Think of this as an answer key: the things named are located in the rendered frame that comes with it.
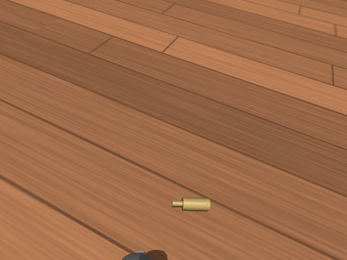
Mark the bottle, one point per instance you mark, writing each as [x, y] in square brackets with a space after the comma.
[201, 204]

